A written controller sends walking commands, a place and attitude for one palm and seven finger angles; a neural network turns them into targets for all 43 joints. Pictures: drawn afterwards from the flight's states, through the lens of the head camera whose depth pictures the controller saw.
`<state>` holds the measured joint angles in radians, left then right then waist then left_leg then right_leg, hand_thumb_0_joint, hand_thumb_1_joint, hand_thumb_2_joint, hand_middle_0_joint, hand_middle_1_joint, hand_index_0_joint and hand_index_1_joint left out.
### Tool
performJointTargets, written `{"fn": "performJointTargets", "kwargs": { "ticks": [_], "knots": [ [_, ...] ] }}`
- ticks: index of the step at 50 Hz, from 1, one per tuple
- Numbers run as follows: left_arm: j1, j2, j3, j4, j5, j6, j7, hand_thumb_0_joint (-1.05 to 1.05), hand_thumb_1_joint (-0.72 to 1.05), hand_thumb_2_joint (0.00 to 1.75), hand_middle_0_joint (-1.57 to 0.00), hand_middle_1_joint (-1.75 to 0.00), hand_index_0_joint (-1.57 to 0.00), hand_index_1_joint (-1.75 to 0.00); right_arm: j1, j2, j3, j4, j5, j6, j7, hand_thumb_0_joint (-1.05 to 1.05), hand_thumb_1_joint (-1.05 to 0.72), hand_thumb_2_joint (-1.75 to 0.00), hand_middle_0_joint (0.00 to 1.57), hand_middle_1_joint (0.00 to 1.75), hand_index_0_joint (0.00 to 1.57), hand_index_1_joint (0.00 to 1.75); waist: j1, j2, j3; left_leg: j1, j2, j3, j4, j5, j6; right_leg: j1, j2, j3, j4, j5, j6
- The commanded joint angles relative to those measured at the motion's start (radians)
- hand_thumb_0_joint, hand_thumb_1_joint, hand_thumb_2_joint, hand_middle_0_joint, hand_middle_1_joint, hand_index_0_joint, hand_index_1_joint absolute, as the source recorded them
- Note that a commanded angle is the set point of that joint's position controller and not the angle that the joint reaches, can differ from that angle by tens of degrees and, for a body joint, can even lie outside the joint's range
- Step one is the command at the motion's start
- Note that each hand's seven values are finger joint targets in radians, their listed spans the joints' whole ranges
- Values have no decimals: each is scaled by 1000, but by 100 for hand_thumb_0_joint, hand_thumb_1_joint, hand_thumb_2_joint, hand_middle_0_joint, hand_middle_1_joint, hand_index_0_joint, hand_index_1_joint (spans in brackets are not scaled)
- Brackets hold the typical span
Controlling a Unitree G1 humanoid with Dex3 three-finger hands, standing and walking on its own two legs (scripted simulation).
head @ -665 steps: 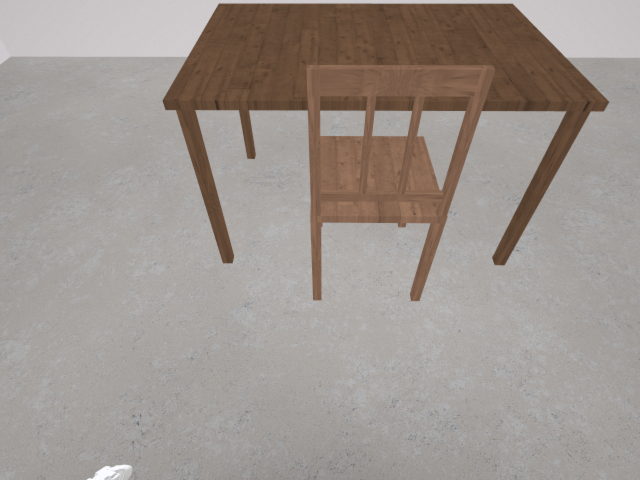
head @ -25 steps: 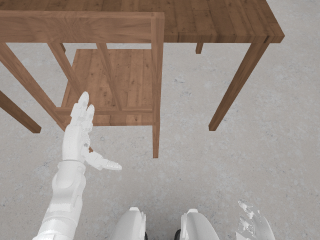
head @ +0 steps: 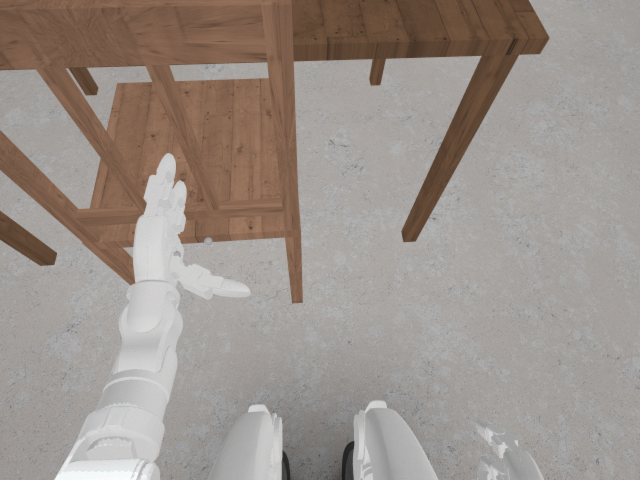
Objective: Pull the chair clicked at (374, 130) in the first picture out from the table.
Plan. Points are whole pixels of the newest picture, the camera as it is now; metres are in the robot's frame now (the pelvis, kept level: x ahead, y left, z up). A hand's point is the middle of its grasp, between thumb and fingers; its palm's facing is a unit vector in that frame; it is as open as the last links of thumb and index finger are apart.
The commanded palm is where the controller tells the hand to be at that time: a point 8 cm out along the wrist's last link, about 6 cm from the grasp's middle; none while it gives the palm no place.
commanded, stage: aim the fingers beside a spindle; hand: left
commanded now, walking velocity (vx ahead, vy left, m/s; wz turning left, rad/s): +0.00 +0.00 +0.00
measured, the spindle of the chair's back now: (109, 153) +0.53 +0.29 +0.02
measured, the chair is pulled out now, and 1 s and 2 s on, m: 0.00 0.00 0.00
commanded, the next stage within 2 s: none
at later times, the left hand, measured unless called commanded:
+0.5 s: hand (209, 241) +0.40 +0.14 +0.01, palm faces +0.07 -1.00 -0.04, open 16.9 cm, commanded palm +0.37 +0.20 +0.02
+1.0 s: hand (202, 243) +0.39 +0.15 +0.02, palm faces +0.08 -1.00 -0.05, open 16.9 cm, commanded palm +0.36 +0.20 +0.02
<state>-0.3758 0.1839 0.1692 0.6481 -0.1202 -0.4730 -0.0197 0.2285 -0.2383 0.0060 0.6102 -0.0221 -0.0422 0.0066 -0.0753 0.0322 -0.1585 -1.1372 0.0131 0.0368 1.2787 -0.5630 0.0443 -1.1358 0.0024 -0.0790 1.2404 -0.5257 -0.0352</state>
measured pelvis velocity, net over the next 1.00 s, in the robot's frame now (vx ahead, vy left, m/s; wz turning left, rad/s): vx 0.00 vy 0.00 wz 0.00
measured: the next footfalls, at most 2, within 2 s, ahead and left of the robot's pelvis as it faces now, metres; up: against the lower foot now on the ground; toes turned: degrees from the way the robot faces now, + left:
none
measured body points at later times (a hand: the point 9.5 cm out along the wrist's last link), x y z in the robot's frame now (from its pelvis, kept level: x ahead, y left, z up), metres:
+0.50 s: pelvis +0.00 +0.00 +0.00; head +0.13 +0.00 +0.43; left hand +0.39 +0.19 +0.02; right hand +0.13 -0.25 -0.12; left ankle +0.02 +0.09 -0.62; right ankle +0.03 -0.10 -0.62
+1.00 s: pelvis +0.00 +0.00 +0.00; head +0.13 +0.00 +0.44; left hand +0.38 +0.20 +0.03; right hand +0.13 -0.25 -0.12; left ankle +0.02 +0.09 -0.62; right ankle +0.03 -0.10 -0.62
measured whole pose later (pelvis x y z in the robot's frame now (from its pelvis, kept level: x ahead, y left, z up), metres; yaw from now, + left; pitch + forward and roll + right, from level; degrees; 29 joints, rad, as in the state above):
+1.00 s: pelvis +0.00 +0.00 +0.00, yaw +0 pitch +23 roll -1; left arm -0.33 0.17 0.15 0.61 -0.10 -0.51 0.02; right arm 0.22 -0.24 0.00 0.59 -0.02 -0.01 0.02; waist -0.06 0.03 -0.16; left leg -1.11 0.01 0.04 1.26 -0.57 0.05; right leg -1.11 0.00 -0.07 1.23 -0.53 -0.03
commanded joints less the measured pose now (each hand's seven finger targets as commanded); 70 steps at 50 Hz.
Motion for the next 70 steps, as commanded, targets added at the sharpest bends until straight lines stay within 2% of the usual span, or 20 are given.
{"fn": "performJointTargets", "kwargs": {
  "ticks": [1, 4, 8, 10, 14, 19, 22, 24, 28, 32, 35, 42, 45, 51, 57, 59, 62, 65, 68, 70],
  "knots": [
    [-193, 170, 63, -304, -8, -100, 12, 0, -50, 30, -6, -8, -6, -8, 64, -141, -53, -128, 2, -28, -7, 0, -90, -90, 20, 30, 20, 30, 35, 40, -540, 329, -9, -73, -165, 428, -34, 349, 4, 68, -138, 388, 5],
    [-190, 140, 38, -262, -11, -96, 13, 0, -50, 30, -6, -8, -6, -8, 65, -140, -52, -114, 6, -24, -9, 0, -90, -90, 20, 30, 20, 30, 3, -44, -447, 257, -9, -66, -165, 345, -24, 351, 5, 74, -167, 343, 14],
    [-237, 109, 4, -168, -6, -94, 0, 0, -50, 30, -6, -8, -6, -8, 60, -148, -49, -96, 10, -25, -16, 0, -90, -90, 20, 30, 20, 30, -25, -50, -338, 195, -14, -64, -165, 223, -19, 281, 3, 79, -194, 218, 14],
    [-285, 97, -17, -175, -8, -103, -11, 0, -50, 30, -6, -8, -6, -8, 62, -149, -50, -95, 9, -32, -19, 0, -90, -90, 20, 30, 20, 30, -30, -31, -352, 210, -15, -70, -163, 222, -18, 266, 2, 76, -188, 207, 10],
    [-279, 78, -40, -258, -14, -124, -17, 0, -50, 30, -6, -8, -6, -8, 65, -146, -57, -101, 3, -36, -14, 0, -90, -90, 20, 30, 20, 30, -6, 46, -489, 339, -10, -79, -159, 344, -29, 275, 2, 65, -162, 293, 5],
    [-248, 140, 33, -168, 6, -102, 19, 0, -50, 30, -6, -8, -6, -8, 61, -147, -53, -94, 1, -19, -12, 0, -90, -90, 20, 30, 20, 30, -7, -27, -409, 247, -13, -76, -156, 315, -24, 278, 3, 65, -156, 289, 11],
    [-228, 163, 66, -156, 17, -99, 41, 0, -50, 30, -6, -8, -6, -8, 51, -140, -47, -109, 0, -10, -9, 0, -90, -90, 20, 30, 20, 30, 14, -2, -410, 228, -19, -64, -159, 303, -25, 297, 1, 73, -155, 290, 8],
    [-228, 164, 70, -167, 11, -102, 41, 0, -50, 30, -6, -8, -6, -8, 49, -140, -47, -117, 1, -7, -10, 0, -90, -90, 20, 30, 20, 30, 10, -31, -423, 221, -19, -61, -156, 311, -23, 323, 3, 78, -158, 313, 9],
    [-244, 121, 9, -270, -4, -122, 10, 0, -50, 30, -6, -8, -6, -8, 54, -140, -52, -123, 1, -12, -8, 0, -90, -90, 20, 30, 20, 30, 7, 19, -507, 314, -10, -68, -155, 396, -28, 336, 4, 74, -148, 378, 8],
    [-225, 54, -64, -238, -14, -103, -21, 0, -50, 30, -6, -8, -6, -8, 61, -143, -54, -107, 9, -15, -10, 0, -90, -90, 20, 30, 20, 30, -25, -19, -440, 302, -5, -80, -158, 357, -24, 293, 6, 61, -164, 333, 12],
    [-244, 69, -53, -201, -9, -91, -16, 0, -50, 30, -6, -8, -6, -8, 62, -151, -55, -96, 10, -15, -15, 0, -90, -90, 20, 30, 20, 30, -28, -13, -385, 280, -6, -87, -162, 319, -25, 247, 5, 56, -165, 282, 7],
    [-205, 132, 23, -278, 13, -120, 48, 0, -50, 30, -6, -8, -6, -8, 53, -140, -56, -117, -3, -8, -7, 0, -90, -90, 20, 30, 20, 30, 24, 20, -488, 340, -10, -85, -162, 413, -36, 294, 4, 57, -137, 347, 4],
    [-184, 146, 37, -271, 22, -115, 60, 0, -50, 30, -6, -8, -6, -8, 51, -137, -54, -122, -4, -2, -4, 0, -90, -90, 20, 30, 20, 30, 20, -3, -486, 312, -12, -78, -158, 410, -30, 323, 5, 62, -138, 369, 6],
    [-193, 97, -5, -159, 6, -85, 12, 0, -50, 30, -6, -8, -6, -8, 44, -143, -44, -118, 8, 2, -9, 0, -90, -90, 20, 30, 20, 30, -14, -55, -349, 197, -17, -66, -165, 256, -22, 300, 4, 72, -178, 264, 10],
    [-265, 74, -54, -324, -24, -132, -26, 0, -50, 30, -6, -8, -6, -8, 51, -145, -57, -113, 5, -24, -16, 0, -90, -90, 20, 30, 20, 30, -5, 77, -509, 388, -6, -91, -158, 383, -35, 260, 4, 58, -154, 310, 1],
    [-272, 93, -41, -323, -24, -129, -17, 0, -50, 30, -6, -8, -6, -8, 54, -149, -59, -98, 4, -26, -17, 0, -90, -90, 20, 30, 20, 30, -12, 50, -502, 389, -1, -99, -155, 397, -37, 251, 5, 52, -152, 313, 4],
    [-230, 83, -40, -215, 3, -101, 6, 0, -50, 30, -6, -8, -6, -8, 52, -149, -55, -88, 4, -17, -14, 0, -90, -90, 20, 30, 20, 30, -17, 15, -399, 324, -4, -102, -165, 340, -36, 210, 6, 43, -153, 260, 6],
    [-236, 139, 27, -126, 20, -79, 34, 0, -50, 30, -6, -8, -6, -8, 50, -154, -49, -93, 3, -5, -15, 0, -90, -90, 20, 30, 20, 30, -12, -26, -351, 242, -11, -93, -166, 279, -28, 217, 7, 47, -154, 226, 5],
    [-216, 145, 51, -167, 14, -87, 42, 0, -50, 30, -6, -8, -6, -8, 44, -145, -47, -122, 1, 1, -11, 0, -90, -90, 20, 30, 20, 30, 15, -23, -427, 241, -18, -76, -164, 308, -28, 289, 4, 62, -149, 278, 5],
    [-218, 161, 59, -248, 7, -107, 42, 0, -50, 30, -6, -8, -6, -8, 43, -145, -50, -138, -2, -1, -9, 0, -90, -90, 20, 30, 20, 30, 30, 39, -504, 309, -15, -80, -160, 384, -34, 302, 6, 62, -134, 331, 0]
  ]
}}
